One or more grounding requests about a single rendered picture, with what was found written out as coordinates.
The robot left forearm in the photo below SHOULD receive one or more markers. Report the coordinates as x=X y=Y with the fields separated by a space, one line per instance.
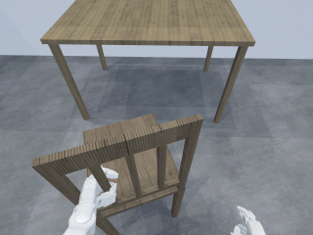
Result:
x=83 y=220

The table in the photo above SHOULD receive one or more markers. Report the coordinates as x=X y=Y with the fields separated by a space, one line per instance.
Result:
x=150 y=23

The chair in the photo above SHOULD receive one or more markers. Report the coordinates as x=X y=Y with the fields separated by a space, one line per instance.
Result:
x=137 y=150

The right robot hand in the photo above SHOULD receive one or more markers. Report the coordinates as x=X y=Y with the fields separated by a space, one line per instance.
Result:
x=253 y=227

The left robot hand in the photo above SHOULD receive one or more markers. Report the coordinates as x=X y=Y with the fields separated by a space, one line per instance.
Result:
x=91 y=189

